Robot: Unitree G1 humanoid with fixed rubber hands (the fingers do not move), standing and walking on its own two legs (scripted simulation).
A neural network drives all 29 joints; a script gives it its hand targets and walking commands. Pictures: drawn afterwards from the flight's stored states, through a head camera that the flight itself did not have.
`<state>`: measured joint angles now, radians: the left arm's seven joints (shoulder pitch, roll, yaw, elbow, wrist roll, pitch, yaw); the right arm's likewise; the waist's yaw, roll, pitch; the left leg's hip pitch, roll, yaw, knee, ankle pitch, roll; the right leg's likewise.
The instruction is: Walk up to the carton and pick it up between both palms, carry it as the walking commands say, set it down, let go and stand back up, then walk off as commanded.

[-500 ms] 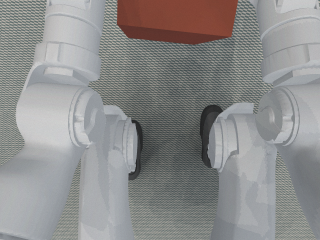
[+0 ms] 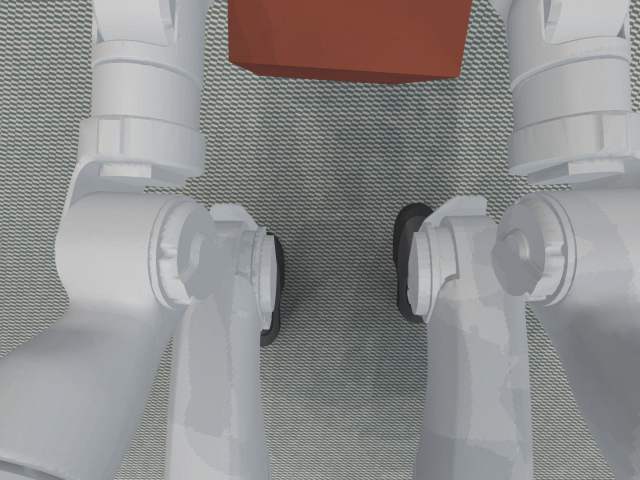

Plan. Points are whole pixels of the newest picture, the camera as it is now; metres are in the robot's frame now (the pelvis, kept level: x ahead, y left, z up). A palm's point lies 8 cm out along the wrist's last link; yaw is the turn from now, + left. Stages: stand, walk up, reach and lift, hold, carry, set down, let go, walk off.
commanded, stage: reach and lift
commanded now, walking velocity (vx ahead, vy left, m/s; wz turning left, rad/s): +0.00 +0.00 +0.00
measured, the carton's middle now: out of the picture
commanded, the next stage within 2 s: none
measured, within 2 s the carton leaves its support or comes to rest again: neither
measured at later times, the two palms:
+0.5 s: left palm out of the picture +0.56 +0.10 -0.05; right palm out of the picture +0.54 -0.16 -0.06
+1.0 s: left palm out of the picture +0.53 +0.10 +0.02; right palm out of the picture +0.51 -0.16 +0.01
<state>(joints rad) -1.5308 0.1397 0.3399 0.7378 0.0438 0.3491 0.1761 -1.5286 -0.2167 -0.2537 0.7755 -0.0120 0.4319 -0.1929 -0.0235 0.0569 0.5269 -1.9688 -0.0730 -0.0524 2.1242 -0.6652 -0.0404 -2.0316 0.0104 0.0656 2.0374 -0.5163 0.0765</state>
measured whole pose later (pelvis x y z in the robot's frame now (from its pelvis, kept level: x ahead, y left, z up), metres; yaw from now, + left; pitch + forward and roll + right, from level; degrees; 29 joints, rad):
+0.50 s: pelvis -0.02 +0.00 +0.05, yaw +0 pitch +26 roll -1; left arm -1.51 0.09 0.42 0.67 0.13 0.40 0.14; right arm -1.48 -0.14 -0.37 0.65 -0.11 0.49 -0.17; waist -0.02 0.05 0.52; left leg -1.82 -0.06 -0.06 1.96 -0.59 -0.04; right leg -1.88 0.02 0.06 1.87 -0.45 0.07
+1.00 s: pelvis -0.03 +0.00 +0.09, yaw +0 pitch +22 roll -1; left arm -1.40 0.03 0.44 0.59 0.16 0.43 0.12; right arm -1.37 -0.08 -0.39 0.56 -0.16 0.53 -0.15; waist -0.02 0.05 0.52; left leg -1.63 -0.06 -0.06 1.80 -0.55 -0.04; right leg -1.68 0.01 0.06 1.72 -0.42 0.07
